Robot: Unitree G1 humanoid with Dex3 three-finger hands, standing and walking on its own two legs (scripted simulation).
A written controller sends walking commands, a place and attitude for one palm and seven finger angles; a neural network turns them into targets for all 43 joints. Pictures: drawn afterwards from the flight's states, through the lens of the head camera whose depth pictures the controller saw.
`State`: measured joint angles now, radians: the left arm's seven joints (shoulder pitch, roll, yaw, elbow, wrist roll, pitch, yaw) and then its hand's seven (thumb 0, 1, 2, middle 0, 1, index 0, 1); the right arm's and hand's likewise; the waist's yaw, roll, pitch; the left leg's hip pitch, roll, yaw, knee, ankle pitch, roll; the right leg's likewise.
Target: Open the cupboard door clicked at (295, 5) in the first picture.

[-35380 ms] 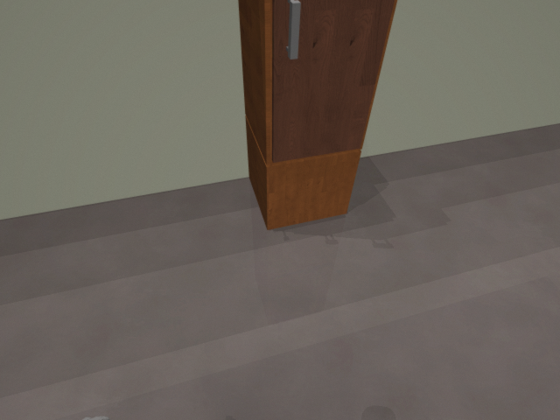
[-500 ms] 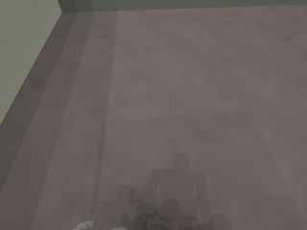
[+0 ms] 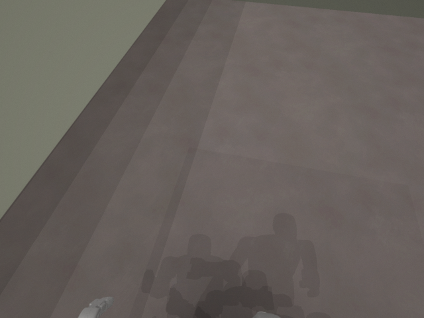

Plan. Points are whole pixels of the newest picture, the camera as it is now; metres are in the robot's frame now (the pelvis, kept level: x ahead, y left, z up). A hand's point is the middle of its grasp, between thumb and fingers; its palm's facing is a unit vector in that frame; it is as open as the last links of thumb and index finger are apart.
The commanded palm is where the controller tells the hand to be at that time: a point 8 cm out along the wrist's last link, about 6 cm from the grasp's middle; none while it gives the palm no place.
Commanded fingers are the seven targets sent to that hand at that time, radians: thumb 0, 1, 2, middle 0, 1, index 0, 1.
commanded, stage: turn to face it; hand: left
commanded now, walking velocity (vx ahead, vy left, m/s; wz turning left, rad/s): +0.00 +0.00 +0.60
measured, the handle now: out of the picture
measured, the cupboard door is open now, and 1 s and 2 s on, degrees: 41 41 41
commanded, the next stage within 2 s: none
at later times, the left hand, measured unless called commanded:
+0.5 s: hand out of the picture -0.04 +0.19 -0.19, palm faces +0.39 -0.89 -0.24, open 7.4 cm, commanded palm none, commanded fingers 0.00 0.90 0.90 -0.20 -0.30 -0.20 -0.30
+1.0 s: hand out of the picture -0.01 +0.16 -0.15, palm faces +0.59 -0.77 -0.26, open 7.4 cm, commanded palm none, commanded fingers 0.00 0.90 0.90 -0.20 -0.30 -0.20 -0.30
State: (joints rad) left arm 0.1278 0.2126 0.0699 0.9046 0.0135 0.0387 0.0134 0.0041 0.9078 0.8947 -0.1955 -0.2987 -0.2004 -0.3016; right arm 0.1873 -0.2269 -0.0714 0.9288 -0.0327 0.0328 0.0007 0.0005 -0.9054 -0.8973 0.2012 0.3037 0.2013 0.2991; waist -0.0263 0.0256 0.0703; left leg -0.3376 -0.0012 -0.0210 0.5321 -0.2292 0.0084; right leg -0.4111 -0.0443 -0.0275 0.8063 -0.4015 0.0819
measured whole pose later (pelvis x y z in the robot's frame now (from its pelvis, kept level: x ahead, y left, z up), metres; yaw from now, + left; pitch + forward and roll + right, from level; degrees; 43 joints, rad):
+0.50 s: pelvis +0.00 -0.02 -0.01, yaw +22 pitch +1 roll +1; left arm 0.25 0.24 0.07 0.94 0.02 0.04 0.01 0.00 0.91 0.89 -0.20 -0.30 -0.21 -0.30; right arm 0.08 -0.22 -0.06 0.90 -0.02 0.04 0.03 0.00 -0.91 -0.90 0.20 0.30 0.20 0.30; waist 0.01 -0.05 0.11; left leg -0.32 0.01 0.10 0.63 -0.30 0.04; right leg -0.33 -0.18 -0.23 0.86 -0.52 0.06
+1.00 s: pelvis +0.03 -0.05 +0.00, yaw +39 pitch +0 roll +2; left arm 0.17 0.17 0.04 0.88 0.02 0.01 0.02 0.00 0.90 0.89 -0.20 -0.30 -0.20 -0.30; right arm 0.17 -0.25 -0.09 0.95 -0.02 0.08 0.02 0.01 -0.91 -0.90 0.20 0.30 0.20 0.30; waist -0.04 0.03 0.11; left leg -0.50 -0.01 0.01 1.11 -0.45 -0.06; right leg -0.23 -0.09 -0.13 0.55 -0.32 0.00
